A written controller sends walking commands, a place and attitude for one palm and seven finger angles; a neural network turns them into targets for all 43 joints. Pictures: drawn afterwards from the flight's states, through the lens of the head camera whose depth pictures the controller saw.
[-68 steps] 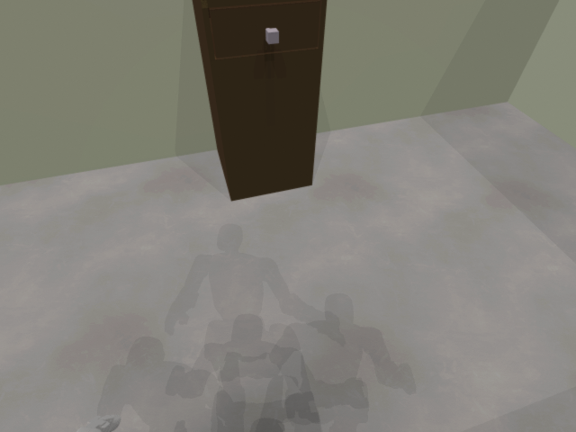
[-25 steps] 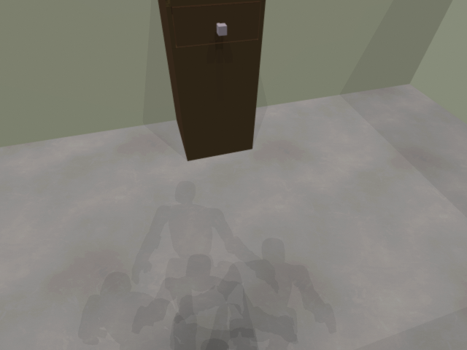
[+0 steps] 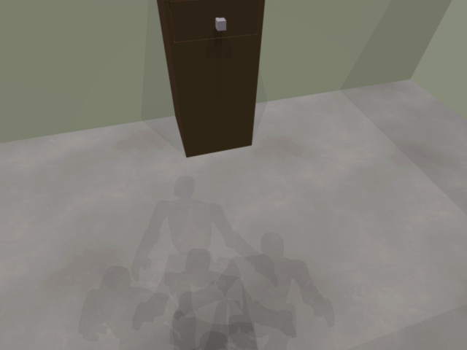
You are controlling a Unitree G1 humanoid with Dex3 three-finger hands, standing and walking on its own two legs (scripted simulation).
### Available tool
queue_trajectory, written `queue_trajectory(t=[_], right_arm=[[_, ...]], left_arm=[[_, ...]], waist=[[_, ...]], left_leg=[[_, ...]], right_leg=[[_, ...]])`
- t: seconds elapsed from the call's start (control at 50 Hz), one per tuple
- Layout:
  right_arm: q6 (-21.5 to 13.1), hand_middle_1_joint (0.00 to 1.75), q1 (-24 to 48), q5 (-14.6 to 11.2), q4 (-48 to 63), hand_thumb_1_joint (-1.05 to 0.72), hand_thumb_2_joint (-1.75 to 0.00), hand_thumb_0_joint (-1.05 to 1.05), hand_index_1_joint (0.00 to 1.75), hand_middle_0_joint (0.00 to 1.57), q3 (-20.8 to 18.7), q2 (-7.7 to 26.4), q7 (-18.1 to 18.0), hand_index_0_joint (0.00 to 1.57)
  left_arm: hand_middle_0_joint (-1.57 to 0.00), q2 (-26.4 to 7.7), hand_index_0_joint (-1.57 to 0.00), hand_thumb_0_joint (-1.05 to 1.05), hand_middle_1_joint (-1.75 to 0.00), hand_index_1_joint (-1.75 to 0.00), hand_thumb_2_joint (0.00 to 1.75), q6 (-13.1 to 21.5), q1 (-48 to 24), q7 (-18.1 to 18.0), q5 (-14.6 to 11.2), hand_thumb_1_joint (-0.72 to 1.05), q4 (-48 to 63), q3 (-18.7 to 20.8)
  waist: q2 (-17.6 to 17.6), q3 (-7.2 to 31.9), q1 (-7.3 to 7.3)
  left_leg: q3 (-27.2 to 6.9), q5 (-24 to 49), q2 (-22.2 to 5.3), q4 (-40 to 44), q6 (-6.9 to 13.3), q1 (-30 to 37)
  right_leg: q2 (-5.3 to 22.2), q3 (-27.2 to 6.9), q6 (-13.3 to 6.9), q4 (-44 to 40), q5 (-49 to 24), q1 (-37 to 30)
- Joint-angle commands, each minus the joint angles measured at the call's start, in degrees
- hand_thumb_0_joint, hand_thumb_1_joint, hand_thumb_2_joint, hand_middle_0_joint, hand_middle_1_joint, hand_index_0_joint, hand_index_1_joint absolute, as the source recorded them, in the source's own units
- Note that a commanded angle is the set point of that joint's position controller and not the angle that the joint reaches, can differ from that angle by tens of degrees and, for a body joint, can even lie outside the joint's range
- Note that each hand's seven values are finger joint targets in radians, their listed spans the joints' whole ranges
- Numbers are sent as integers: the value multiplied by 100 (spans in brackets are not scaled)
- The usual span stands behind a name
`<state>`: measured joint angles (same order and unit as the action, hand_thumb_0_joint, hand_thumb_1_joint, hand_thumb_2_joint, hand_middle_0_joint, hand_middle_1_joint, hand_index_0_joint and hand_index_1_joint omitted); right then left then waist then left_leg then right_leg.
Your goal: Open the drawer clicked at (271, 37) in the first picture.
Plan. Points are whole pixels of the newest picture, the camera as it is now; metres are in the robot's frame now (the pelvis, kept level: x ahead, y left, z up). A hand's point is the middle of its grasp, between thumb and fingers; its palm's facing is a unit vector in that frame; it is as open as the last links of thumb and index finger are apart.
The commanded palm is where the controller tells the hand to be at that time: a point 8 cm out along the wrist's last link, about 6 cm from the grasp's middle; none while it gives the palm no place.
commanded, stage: look at it before walking up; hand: left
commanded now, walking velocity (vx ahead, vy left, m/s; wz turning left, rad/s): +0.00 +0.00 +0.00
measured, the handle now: (219, 22) +1.35 +0.15 +0.02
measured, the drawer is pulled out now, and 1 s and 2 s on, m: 0.00 0.00 0.00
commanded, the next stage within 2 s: walk to a spot facing it in 0.08 s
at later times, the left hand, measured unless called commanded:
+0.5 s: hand out of the picture +0.08 +0.19 -0.18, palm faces -0.13 -0.97 -0.22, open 7.4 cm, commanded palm none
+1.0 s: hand (189, 298) +0.26 +0.12 -0.19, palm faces -0.25 -0.95 -0.17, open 7.4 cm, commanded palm none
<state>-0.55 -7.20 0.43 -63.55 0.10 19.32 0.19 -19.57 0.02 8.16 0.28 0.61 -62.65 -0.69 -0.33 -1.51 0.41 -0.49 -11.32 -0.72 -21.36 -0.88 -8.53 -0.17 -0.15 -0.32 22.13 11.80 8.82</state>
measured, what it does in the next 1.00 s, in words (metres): walks ahead, turning right: right foot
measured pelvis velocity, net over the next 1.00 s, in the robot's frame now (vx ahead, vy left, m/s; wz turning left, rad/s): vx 0.24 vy -0.06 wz -0.36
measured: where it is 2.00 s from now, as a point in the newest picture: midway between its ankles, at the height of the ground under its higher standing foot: (292, 259)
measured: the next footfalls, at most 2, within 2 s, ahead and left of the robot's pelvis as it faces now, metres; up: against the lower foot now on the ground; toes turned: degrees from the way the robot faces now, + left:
right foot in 0.60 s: +0.13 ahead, -0.15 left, +0.00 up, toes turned -17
left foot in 1.04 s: +0.44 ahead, +0.00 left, +0.00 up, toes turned -15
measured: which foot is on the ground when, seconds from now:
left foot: down 0.00-0.60, up 0.62-1.00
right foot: down 0.00-0.40, up 0.42-0.58, down 0.60-1.00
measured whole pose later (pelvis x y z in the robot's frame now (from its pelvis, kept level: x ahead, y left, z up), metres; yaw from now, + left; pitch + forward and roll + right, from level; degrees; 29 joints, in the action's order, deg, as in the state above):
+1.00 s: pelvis +0.24 -0.06 -0.01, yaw -21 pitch +1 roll -1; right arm -1.9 -4.8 0.9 -53.0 -2.6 10.2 1.6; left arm -9.9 2.8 22.3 0.0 1.6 -59.8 2.4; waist -0.6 -1.3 3.5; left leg 4.0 -12.3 -5.7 -41.9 -2.0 -31.1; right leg -2.2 -3.3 -0.8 22.6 22.0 2.0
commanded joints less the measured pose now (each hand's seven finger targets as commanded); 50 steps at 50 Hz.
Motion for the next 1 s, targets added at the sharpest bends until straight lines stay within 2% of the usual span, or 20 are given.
queue_trajectory(t=[0.0, 0.16, 0.18, 0.22, 0.3, 0.34, 0.38, 0.4, 0.46, 0.5, 0.54, 0.56, 0.58, 0.6, 0.62, 0.7, 0.76, 0.88, 0.94, 0.98], right_arm=[[-152, 30, 298, 3, 338, -90, -90, 0, 30, 20, -214, 1177, -93, 20], [-146, 30, 318, 0, 336, -90, -90, 0, 30, 20, -206, 1179, -95, 20], [-113, 30, 197, 24, 262, -90, -90, 0, 30, 20, -132, 853, -92, 20], [-21, 30, -141, 62, 222, -90, -90, 0, 30, 20, -79, 466, -76, 20], [28, 30, -368, 107, 404, -90, -90, 0, 30, 20, -218, 597, -72, 20], [-7, 30, -565, 100, 481, -90, -90, 0, 30, 20, -310, 719, -86, 20], [-101, 30, -918, 81, 487, -90, -90, 0, 30, 20, -441, 973, -121, 20], [-170, 30, -1086, 69, 490, -90, -90, 0, 30, 20, -476, 963, -131, 20], [-279, 30, -1138, 93, 497, -90, -90, 0, 30, 20, -477, 690, -148, 20], [-290, 30, -857, 125, 564, -90, -90, 0, 30, 20, -471, 620, -150, 20], [-269, 30, -572, 115, 628, -90, -90, 0, 30, 20, -486, 597, -130, 20], [-271, 30, -535, 68, 676, -90, -90, 0, 30, 20, -465, 462, -90, 20], [-276, 30, -538, 2, 908, -90, -90, 0, 30, 20, -343, -26, -16, 20], [-328, 30, -117, 26, 1204, -90, -90, 0, 30, 20, -320, -40, -14, 20], [-333, 30, 1, 19, 1204, -90, -90, 0, 30, 20, -376, 32, -16, 20], [-252, 30, -95, 103, 1016, -90, -90, 0, 30, 20, -377, -229, 3, 20], [-153, 30, -339, 84, 1015, -90, -90, 0, 30, 20, -386, -411, 48, 20], [-227, 30, 441, 71, 1403, -90, -90, 0, 30, 20, -358, -504, 120, 20], [-308, 30, 483, 43, 1492, -90, -90, 0, 30, 20, -353, -509, 116, 20], [-356, 30, -138, 66, 1283, -90, -90, 0, 30, 20, -397, -367, 48, 20]], left_arm=[[-20, -1177, -20, 0, -30, -30, 90, 152, -229, -84, 4, 90, 381, 254], [-20, -1195, -20, 0, -30, -30, 90, 155, -223, -86, 10, 90, 370, 255], [-20, -853, -20, 0, -30, -30, 90, 112, -66, -94, -2, 90, 306, 198], [-20, -523, -20, 0, -30, -30, 90, -14, 266, -81, 18, 90, 260, 147], [-20, -624, -20, 0, -30, -30, 90, -127, 403, 44, 71, 90, 530, 305], [-20, -520, -20, 0, -30, -30, 90, -110, 448, 90, 72, 90, 700, 352], [-20, -204, -20, 0, -30, -30, 90, -38, 299, 145, 53, 90, 921, 363], [-20, -156, -20, 0, -30, -30, 90, -13, -2, 163, 60, 90, 1090, 388], [-20, 11, -20, 0, -30, -30, 90, 57, -146, 231, 64, 90, 1251, 443], [-20, 223, -20, 0, -30, -30, 90, 69, 210, 276, 48, 90, 1163, 437], [-20, 254, -20, 0, -30, -30, 90, 84, 1189, 290, 64, 90, 839, 496], [-20, -59, -20, 0, -30, -30, 90, 135, 2085, 245, 90, 90, 544, 583], [-20, -766, -20, 0, -30, -30, 90, 244, 2731, 119, 135, 90, 393, 745], [-20, -923, -20, 0, -30, -30, 90, 259, 2888, 18, 10, 90, 410, 758], [-20, -798, -20, 0, -30, -30, 90, 265, 2561, -58, -3, 90, 494, 768], [-20, -160, -20, 0, -30, -30, 90, 340, 1512, -79, 94, 90, 735, 569], [-20, -143, -20, 0, -30, -30, 90, 395, 1448, -70, 103, 90, 679, 573], [-20, -28, -20, 0, -30, -30, 90, 413, 1746, -89, 89, 90, 528, 534], [-20, -78, -20, 0, -30, -30, 90, 381, 1627, -117, 107, 90, 566, 575], [-20, -110, -20, 0, -30, -30, 90, 378, 1475, -118, 69, 90, 592, 593]], waist=[[36, 341, -27], [-40, 324, -26], [-35, 393, -28], [-43, 316, -15], [-101, -426, -52], [253, -599, -122], [1131, -585, -281], [1168, -583, -396], [797, -543, -303], [851, -354, -79], [555, 61, 394], [-252, 382, 803], [-2193, 513, 962], [-2095, 454, 956], [-1170, 231, 781], [-136, -230, 173], [-313, -134, -23], [-665, -244, 212], [-789, -201, 209], [-600, 27, -126]], left_leg=[[-494, 732, -620, 331, 233, 102], [-480, 776, -620, 342, 234, 141], [-377, 597, -620, 280, 174, 207], [-165, -355, -562, 40, 107, 169], [-145, -2065, -569, -12, 190, -371], [-465, -2551, -882, 179, 380, -119], [-1433, -2729, -1819, 962, 862, 371], [-1610, -2078, -2210, 1180, 1134, 676], [-874, -256, -2275, 807, 1145, 918], [-69, 202, -2002, 442, 846, 425], [662, 61, -1547, -777, 497, -280], [1109, 38, -1162, -2149, 255, -960], [1361, -1864, -441, -4121, -88, -2709], [649, -2315, -285, -5025, -43, -3396], [270, -1826, -599, -5278, 5, -3569], [169, -917, -855, -4676, -133, -2861], [350, -426, -742, -4088, -230, -2664], [511, 39, -528, -2679, -202, -2743], [575, -139, -389, -1843, -82, -1995], [743, 125, -131, -1103, -4, -780]], right_leg=[[702, -598, -149, -380, -709, -41], [713, -614, -148, -407, -783, -66], [690, -640, -115, -420, -598, -52], [606, -789, -119, -373, 475, 205], [406, -1159, -310, -295, 2129, 1062], [144, -994, -306, 285, 2225, 1693], [-249, -107, -126, 1909, 1453, 2360], [10, 2, -49, 2725, 1632, 2819], [529, -56, 14, 2906, 1664, 3002], [522, 266, -7, 2168, 1502, 1982], [117, 763, -75, 1230, 475, 350], [62, 579, -181, 767, 294, -815], [1636, -2169, -791, -292, 1144, -1666], [2245, -3845, -1236, -1006, 743, -1603], [2289, -3518, -1464, -898, 732, -1549], [1738, -2154, -1261, -811, -164, 148], [1336, -1419, -1115, -831, -687, 274], [1093, -1228, -968, -692, -1440, -308], [1138, -1220, -888, -424, -1772, -285], [901, -1048, -751, 255, -2411, -14]])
